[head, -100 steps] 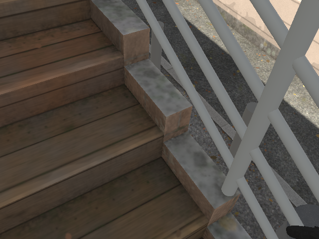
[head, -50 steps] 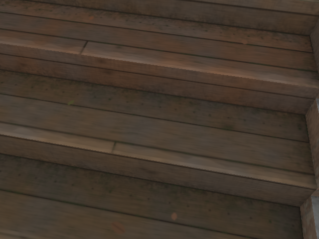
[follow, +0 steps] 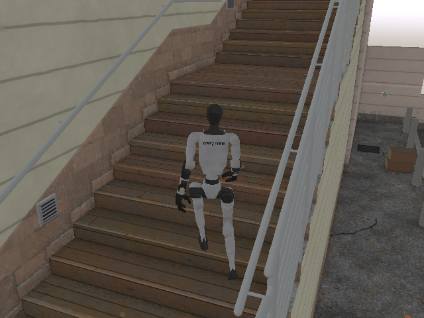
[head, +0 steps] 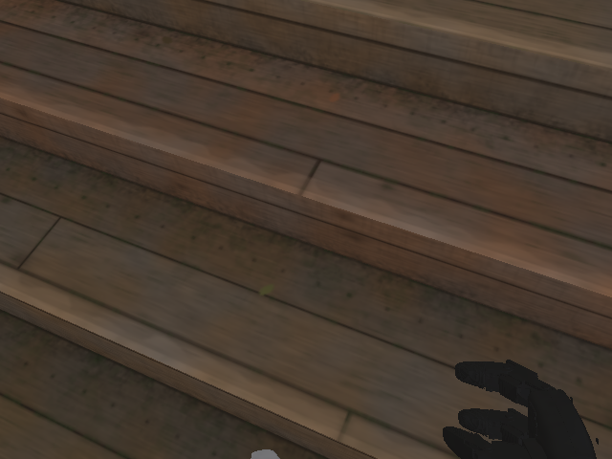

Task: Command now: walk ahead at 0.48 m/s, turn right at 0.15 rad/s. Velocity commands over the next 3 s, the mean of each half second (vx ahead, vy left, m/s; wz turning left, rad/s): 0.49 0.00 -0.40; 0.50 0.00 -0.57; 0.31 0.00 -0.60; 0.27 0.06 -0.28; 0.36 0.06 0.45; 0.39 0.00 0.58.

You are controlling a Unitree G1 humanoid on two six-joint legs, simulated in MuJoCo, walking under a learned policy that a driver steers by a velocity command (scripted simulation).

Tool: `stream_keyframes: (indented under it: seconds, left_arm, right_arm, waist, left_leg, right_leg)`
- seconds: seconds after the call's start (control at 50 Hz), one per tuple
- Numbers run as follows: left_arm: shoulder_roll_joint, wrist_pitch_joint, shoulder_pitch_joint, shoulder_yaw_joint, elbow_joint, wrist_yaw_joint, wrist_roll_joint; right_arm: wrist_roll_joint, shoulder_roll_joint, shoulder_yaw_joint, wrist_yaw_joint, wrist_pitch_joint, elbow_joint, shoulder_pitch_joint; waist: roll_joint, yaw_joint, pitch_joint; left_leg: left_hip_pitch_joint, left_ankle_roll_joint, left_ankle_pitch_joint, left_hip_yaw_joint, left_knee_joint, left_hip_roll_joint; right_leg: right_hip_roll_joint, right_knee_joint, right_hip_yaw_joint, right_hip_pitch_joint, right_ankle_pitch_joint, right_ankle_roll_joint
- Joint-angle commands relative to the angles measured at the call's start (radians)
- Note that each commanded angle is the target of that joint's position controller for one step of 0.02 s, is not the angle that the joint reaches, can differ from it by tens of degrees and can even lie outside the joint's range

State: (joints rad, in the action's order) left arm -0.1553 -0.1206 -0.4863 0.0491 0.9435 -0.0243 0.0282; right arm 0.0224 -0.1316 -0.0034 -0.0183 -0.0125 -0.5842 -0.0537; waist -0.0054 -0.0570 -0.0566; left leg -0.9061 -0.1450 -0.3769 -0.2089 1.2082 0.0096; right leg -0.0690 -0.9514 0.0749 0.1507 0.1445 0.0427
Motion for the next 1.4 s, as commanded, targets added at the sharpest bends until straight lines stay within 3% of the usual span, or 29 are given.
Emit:
stream_keyframes:
  seconds: [0.02,0.08,0.12,0.2,0.28,0.38,0.42,0.46,0.5,0.52,0.54,0.56,0.58,0.64,0.74,0.86,0.92,0.96,0.98,1.0,1.02,1.04,1.06,1.1,1.12,1.16,1.24,1.3,1.4]
  left_arm:
    - [-0.078,-0.019,0.073,0.046,-0.168,-0.012,-0.027]
    - [0.020,0.012,0.164,0.006,-0.246,0.021,-0.065]
    - [0.052,0.050,0.177,-0.019,-0.260,0.039,-0.047]
    - [0.044,0.095,0.199,-0.015,-0.230,0.016,-0.048]
    - [0.094,0.101,0.419,-0.040,-0.297,0.053,-0.053]
    - [0.089,0.117,0.661,-0.074,-0.416,0.042,-0.051]
    - [0.061,0.139,0.652,-0.079,-0.392,0.035,-0.031]
    - [0.056,0.148,0.595,-0.088,-0.353,0.027,-0.005]
    - [0.018,0.164,0.348,-0.059,-0.277,0.038,-0.015]
    - [-0.053,0.147,0.236,-0.035,-0.249,0.034,-0.027]
    - [-0.117,0.125,0.178,-0.005,-0.251,0.023,-0.041]
    - [-0.229,0.132,0.196,0.036,-0.226,0.035,-0.032]
    - [-0.230,0.141,0.251,0.051,-0.243,0.045,-0.040]
    - [-0.099,0.079,0.241,0.027,-0.134,0.058,-0.060]
    - [-0.080,0.020,0.143,0.003,-0.033,0.023,-0.042]
    - [-0.151,-0.003,-0.107,0.020,0.006,0.047,-0.042]
    - [-0.158,0.033,-0.094,0.030,-0.026,0.080,-0.022]
    - [-0.190,0.029,0.054,0.038,-0.106,0.073,-0.032]
    - [-0.270,0.017,0.068,0.061,-0.131,0.064,-0.021]
    - [-0.328,-0.010,0.133,0.084,-0.155,0.039,-0.005]
    - [-0.259,-0.044,0.177,0.081,-0.190,0.008,0.005]
    - [-0.139,-0.047,0.168,0.064,-0.258,-0.020,-0.005]
    - [-0.132,-0.038,0.131,0.064,-0.268,-0.020,-0.054]
    - [-0.042,0.004,0.170,0.039,-0.287,-0.009,-0.098]
    - [-0.017,0.021,0.214,0.024,-0.310,-0.005,-0.101]
    - [0.027,0.067,0.221,-0.002,-0.327,0.023,-0.075]
    - [-0.046,0.104,0.283,0.010,-0.384,0.028,-0.067]
    - [-0.042,0.111,0.345,0.028,-0.367,0.034,-0.074]
    - [-0.009,0.120,0.605,0.022,-0.459,0.077,-0.078]
  right_arm:
    - [0.010,-0.223,0.108,0.004,-0.017,-0.063,0.248]
    - [0.019,-0.006,0.039,0.002,-0.080,-0.187,0.261]
    - [0.018,-0.001,0.032,-0.013,-0.110,-0.280,0.335]
    - [0.009,-0.021,0.027,-0.008,-0.144,-0.334,0.385]
    - [0.028,-0.088,0.035,-0.008,-0.150,-0.391,0.529]
    - [0.008,-0.055,0.015,0.041,-0.143,-0.466,0.684]
    - [-0.007,-0.100,0.019,0.072,-0.125,-0.458,0.685]
    - [-0.056,-0.153,0.019,0.109,-0.116,-0.405,0.628]
    - [-0.055,-0.244,0.041,0.120,-0.111,-0.387,0.644]
    - [-0.071,-0.266,0.050,0.096,-0.107,-0.344,0.601]
    - [-0.047,-0.283,0.061,0.071,-0.117,-0.290,0.554]
    - [-0.018,-0.170,0.045,0.020,-0.125,-0.184,0.417]
    - [0.020,-0.185,0.061,-0.008,-0.140,-0.127,0.361]
    - [0.032,-0.035,0.017,0.006,-0.134,-0.013,0.284]
    - [0.042,0.026,-0.031,0.032,-0.053,0.048,0.234]
    - [0.053,0.082,-0.068,0.032,-0.058,0.232,-0.179]
    - [0.042,0.064,-0.075,0.007,-0.043,0.286,-0.262]
    - [0.000,0.052,-0.052,0.013,-0.029,0.187,0.026]
    - [-0.021,-0.042,-0.005,0.026,-0.027,0.137,0.203]
    - [-0.026,-0.125,0.037,0.037,-0.028,0.098,0.366]
    - [0.018,-0.224,0.076,0.052,-0.046,0.065,0.450]
    - [0.020,-0.309,0.099,0.056,-0.047,0.028,0.426]
    - [0.007,-0.225,0.096,0.055,-0.034,0.050,0.303]
    - [-0.011,-0.048,0.056,0.056,-0.043,-0.045,0.228]
    - [0.009,-0.011,0.047,0.052,-0.064,-0.102,0.264]
    - [0.029,0.024,0.040,0.038,-0.104,-0.204,0.305]
    - [0.006,-0.064,0.059,0.027,-0.136,-0.256,0.274]
    - [0.020,-0.128,0.069,0.040,-0.141,-0.273,0.360]
    - [0.051,-0.194,0.088,0.060,-0.120,-0.293,0.560]
  waist:
    - [0.026,0.135,0.401]
    - [0.019,0.022,0.097]
    - [0.034,-0.011,0.041]
    - [-0.009,-0.017,0.009]
    - [-0.036,0.026,0.015]
    - [-0.086,0.063,-0.021]
    - [-0.074,0.078,0.016]
    - [-0.055,0.039,0.078]
    - [-0.270,-0.057,0.247]
    - [-0.271,-0.097,0.317]
    - [-0.222,-0.142,0.362]
    - [0.147,-0.120,0.327]
    - [0.051,-0.076,0.357]
    - [-0.177,0.069,0.015]
    - [-0.080,0.123,-0.033]
    - [0.079,-0.034,0.002]
    - [0.036,-0.051,0.074]
    - [0.122,0.096,0.251]
    - [0.152,0.187,0.391]
    - [0.143,0.301,0.473]
    - [-0.028,0.319,0.526]
    - [-0.385,0.234,0.569]
    - [-0.268,0.158,0.533]
    - [0.009,0.065,0.175]
    - [0.067,0.049,0.111]
    - [0.017,0.000,0.039]
    - [-0.036,-0.067,-0.025]
    - [-0.061,-0.003,0.068]
    - [-0.084,0.119,0.013]
  left_leg:
    - [0.747,-0.110,-0.164,0.876,-0.808,0.364]
    - [0.450,-0.065,-0.056,0.590,-0.826,0.288]
    - [0.458,-0.024,-0.007,0.460,-0.860,0.272]
    - [0.501,0.136,0.287,0.183,-0.888,0.226]
    - [0.709,0.127,0.302,0.154,-0.909,0.238]
    - [0.829,0.153,0.514,0.068,-1.008,0.197]
    - [0.899,0.110,0.793,-0.012,-1.088,0.180]
    - [0.873,0.097,1.587,-0.085,-0.988,0.206]
    - [0.961,0.067,2.127,-0.060,-0.665,0.302]
    - [0.961,0.062,2.073,-0.051,-0.439,0.304]
    - [0.747,0.055,1.632,-0.027,-0.150,0.275]
    - [0.265,0.128,0.360,0.007,0.374,-0.024]
    - [0.155,0.111,0.237,0.284,0.640,-0.058]
    - [-0.038,0.078,0.269,0.302,0.720,0.007]
    - [-0.260,0.070,0.156,0.261,0.729,0.071]
    - [-0.596,0.062,-0.085,0.178,0.730,0.080]
    - [-0.133,0.065,-0.035,0.094,0.275,0.064]
    - [0.422,0.031,-0.029,0.058,0.079,-0.022]
    - [0.602,0.028,-0.041,0.094,-0.020,-0.054]
    - [0.776,0.023,-0.001,0.157,-0.211,-0.039]
    - [0.941,-0.023,-0.131,0.434,-0.412,0.114]
    - [0.997,-0.149,0.047,0.952,-0.705,0.388]
    - [0.903,-0.159,-0.116,1.099,-0.788,0.390]
    - [0.606,-0.094,-0.343,0.807,-0.729,0.345]
    - [0.523,-0.062,-0.250,0.682,-0.737,0.322]
    - [0.473,-0.022,0.003,0.500,-0.801,0.309]
    - [0.440,0.044,0.393,0.168,-0.910,0.271]
    - [0.690,0.004,0.703,0.071,-0.890,0.296]
    - [1.143,-0.005,0.730,0.087,-0.921,0.380]
  right_leg:
    - [0.052,-0.903,0.037,0.494,-0.071,0.013]
    - [-0.004,-0.970,0.046,0.627,-0.043,0.078]
    - [0.022,-1.051,0.045,0.768,0.031,0.097]
    - [0.082,-0.943,0.026,0.890,-0.180,0.068]
    - [0.120,-1.229,-0.022,1.208,-0.002,0.110]
    - [0.071,-0.916,-0.139,1.210,0.107,0.095]
    - [0.059,-0.747,-0.269,1.071,0.225,0.103]
    - [0.142,-0.386,-0.430,0.703,0.329,0.142]
    - [0.243,-0.265,-0.428,0.419,0.430,0.174]
    - [0.259,-0.120,-0.359,0.287,0.392,0.215]
    - [0.199,0.063,-0.057,0.059,0.418,0.260]
    - [-0.043,0.402,0.565,-0.079,0.532,0.431]
    - [-0.098,0.618,0.896,-0.042,0.639,0.432]
    - [-0.074,0.569,0.585,0.265,0.307,0.308]
    - [0.041,0.568,0.234,0.291,0.093,0.209]
    - [-0.007,0.656,0.363,-0.033,-0.099,0.219]
    - [-0.031,0.895,0.295,0.050,-0.386,0.231]
    - [-0.032,0.704,0.156,0.137,-1.169,0.180]
    - [-0.038,0.521,0.184,0.049,-1.378,0.155]
    - [-0.019,0.277,0.184,0.044,-1.370,0.122]
    - [0.083,-0.060,0.167,0.210,-0.972,0.078]
    - [0.255,-0.495,0.114,0.459,0.071,0.009]
    - [0.187,-0.731,0.151,0.536,0.065,0.026]
    - [0.090,-0.824,0.027,0.676,-0.067,0.053]
    - [0.080,-0.839,0.036,0.706,-0.050,0.072]
    - [0.091,-1.004,0.061,0.794,0.043,0.090]
    - [0.059,-0.627,0.067,0.769,-0.004,0.044]
    - [0.092,-0.737,-0.047,0.831,-0.004,0.034]
    - [0.078,-1.002,-0.015,1.293,0.361,0.053]
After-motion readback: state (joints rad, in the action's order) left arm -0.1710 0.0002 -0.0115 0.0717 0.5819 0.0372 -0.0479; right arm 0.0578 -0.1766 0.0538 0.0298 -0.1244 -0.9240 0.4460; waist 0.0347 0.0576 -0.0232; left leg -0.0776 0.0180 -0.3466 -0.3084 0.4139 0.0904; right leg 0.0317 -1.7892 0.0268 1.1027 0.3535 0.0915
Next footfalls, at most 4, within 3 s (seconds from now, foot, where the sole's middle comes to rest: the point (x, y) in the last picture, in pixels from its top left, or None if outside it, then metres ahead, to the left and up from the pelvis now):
0.52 right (389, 390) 0.45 -0.06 -0.50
1.00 left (379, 146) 0.87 -0.04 -0.35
1.58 right None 0.95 -0.50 -0.20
2.36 left None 1.35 -0.55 -0.05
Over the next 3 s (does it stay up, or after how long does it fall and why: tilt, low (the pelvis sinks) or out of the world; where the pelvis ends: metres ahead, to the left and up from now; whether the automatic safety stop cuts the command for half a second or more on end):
stays up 1.43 -0.78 0.78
